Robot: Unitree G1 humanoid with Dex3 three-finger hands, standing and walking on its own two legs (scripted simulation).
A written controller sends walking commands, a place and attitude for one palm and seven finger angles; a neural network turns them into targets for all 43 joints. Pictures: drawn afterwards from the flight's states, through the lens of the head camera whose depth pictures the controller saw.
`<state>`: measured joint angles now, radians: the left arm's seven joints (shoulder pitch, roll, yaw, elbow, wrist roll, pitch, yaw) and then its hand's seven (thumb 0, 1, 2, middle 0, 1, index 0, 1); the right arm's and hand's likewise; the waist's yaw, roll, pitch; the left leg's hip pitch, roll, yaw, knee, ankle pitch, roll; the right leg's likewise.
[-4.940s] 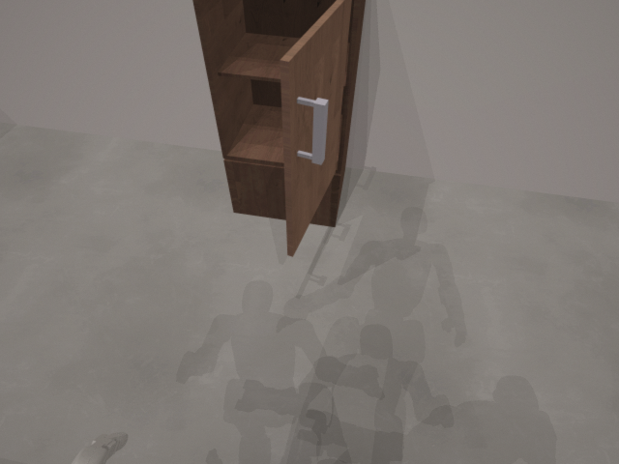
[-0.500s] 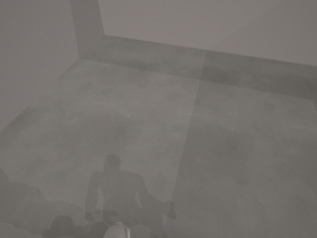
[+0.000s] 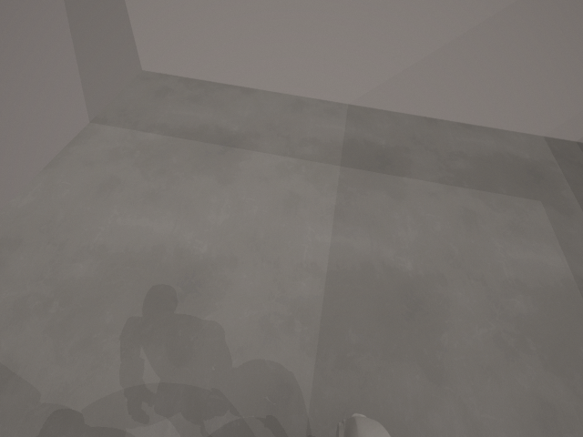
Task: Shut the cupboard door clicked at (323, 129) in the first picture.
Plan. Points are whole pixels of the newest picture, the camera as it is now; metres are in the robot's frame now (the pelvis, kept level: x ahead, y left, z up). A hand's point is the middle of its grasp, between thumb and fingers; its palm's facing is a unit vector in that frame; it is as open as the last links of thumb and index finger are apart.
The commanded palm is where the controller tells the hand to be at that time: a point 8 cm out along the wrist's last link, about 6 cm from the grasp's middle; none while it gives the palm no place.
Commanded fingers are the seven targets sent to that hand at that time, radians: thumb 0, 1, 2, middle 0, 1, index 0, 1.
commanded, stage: walk around to get in front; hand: left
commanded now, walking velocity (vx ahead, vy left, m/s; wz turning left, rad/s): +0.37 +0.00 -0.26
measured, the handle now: out of the picture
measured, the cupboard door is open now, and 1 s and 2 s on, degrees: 80 80 80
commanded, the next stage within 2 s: walk to a spot facing it in 0.66 s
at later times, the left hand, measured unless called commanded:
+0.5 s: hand (231, 367) +0.26 +0.11 -0.17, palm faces +0.01 -0.97 -0.22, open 7.2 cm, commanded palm none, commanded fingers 0.00 0.90 0.90 -0.20 -0.30 -0.20 -0.30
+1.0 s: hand (215, 285) +0.43 +0.18 -0.19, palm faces +0.12 -0.98 -0.18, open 7.4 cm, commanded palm none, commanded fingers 0.00 0.90 0.90 -0.20 -0.30 -0.20 -0.30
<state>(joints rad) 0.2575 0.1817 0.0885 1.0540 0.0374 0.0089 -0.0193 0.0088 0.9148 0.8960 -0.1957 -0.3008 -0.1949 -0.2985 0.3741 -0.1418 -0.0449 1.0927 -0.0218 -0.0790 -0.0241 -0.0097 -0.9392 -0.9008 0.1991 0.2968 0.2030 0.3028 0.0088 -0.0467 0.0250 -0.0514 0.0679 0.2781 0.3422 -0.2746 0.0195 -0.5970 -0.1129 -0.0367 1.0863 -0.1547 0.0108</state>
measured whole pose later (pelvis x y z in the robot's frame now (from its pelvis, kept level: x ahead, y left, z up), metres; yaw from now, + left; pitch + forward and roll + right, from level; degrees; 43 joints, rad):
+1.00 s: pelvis +0.41 -0.01 -0.01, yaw +3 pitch -1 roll -1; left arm 0.23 0.17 0.07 1.05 0.02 -0.01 0.02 0.01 0.91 0.90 -0.20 -0.30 -0.20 -0.30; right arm 0.19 -0.17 -0.05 1.02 -0.01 -0.06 -0.02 -0.03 -0.97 -0.90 0.20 0.30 0.21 0.30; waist 0.01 -0.02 0.08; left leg -0.27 0.01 0.14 0.48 -0.19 0.08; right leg -0.49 -0.10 -0.06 1.11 -0.36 0.06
